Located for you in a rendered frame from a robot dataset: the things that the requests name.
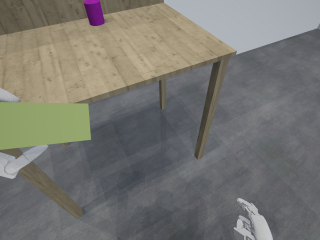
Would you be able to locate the sponge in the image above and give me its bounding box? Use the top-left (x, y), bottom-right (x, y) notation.
top-left (0, 102), bottom-right (91, 150)

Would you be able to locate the right robot hand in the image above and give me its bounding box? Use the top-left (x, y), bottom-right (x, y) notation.
top-left (233, 198), bottom-right (273, 240)

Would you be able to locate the left robot hand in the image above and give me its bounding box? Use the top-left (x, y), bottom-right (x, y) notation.
top-left (0, 88), bottom-right (49, 179)

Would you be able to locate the table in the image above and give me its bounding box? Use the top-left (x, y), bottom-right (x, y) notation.
top-left (0, 0), bottom-right (237, 219)

